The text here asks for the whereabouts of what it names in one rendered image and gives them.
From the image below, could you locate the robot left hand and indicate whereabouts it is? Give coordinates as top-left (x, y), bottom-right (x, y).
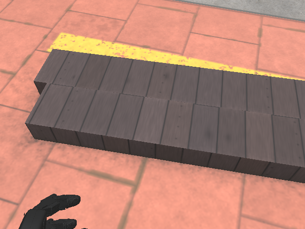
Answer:
top-left (18, 194), bottom-right (88, 229)

